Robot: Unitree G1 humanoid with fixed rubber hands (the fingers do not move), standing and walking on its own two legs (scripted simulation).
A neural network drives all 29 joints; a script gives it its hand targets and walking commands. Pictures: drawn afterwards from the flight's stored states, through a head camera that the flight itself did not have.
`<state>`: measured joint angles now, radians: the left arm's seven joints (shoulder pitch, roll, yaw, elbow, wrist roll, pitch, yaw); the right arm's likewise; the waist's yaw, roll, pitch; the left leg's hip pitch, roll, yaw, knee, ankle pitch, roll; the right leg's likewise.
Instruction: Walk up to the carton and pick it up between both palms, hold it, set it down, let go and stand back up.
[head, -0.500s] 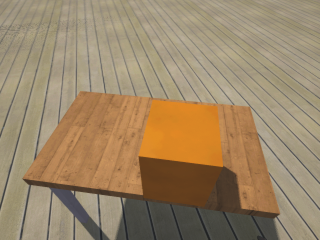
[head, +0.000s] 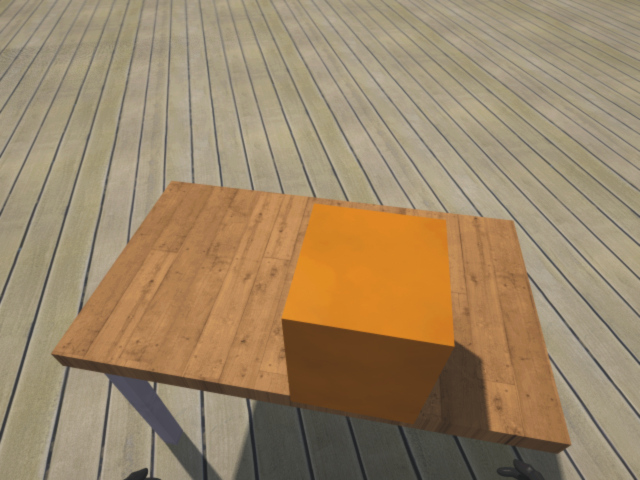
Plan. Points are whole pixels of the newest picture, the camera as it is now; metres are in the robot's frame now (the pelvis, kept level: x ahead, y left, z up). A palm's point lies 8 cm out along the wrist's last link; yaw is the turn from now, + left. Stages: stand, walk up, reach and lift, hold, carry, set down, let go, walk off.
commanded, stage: walk up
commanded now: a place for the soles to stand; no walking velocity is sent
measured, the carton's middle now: (364, 314) +0.40 -0.05 -0.05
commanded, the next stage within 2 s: reach and lift in 0.12 s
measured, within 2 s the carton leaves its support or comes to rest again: neither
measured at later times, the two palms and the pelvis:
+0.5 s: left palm (142, 463) +0.18 +0.23 -0.06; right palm out of the picture +0.13 -0.26 -0.05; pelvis -0.01 -0.01 +0.01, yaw -6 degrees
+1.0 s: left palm (152, 450) +0.19 +0.22 -0.05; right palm out of the picture +0.16 -0.22 -0.04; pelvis +0.01 +0.01 +0.02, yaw -7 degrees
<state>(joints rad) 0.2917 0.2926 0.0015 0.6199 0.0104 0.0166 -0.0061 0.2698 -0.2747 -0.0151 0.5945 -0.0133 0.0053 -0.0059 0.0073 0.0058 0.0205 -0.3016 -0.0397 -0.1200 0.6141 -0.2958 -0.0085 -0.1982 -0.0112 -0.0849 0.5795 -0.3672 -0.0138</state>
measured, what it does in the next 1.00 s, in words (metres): stands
